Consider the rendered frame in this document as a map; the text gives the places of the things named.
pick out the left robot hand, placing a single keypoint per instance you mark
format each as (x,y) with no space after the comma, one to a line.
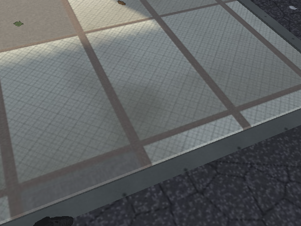
(56,221)

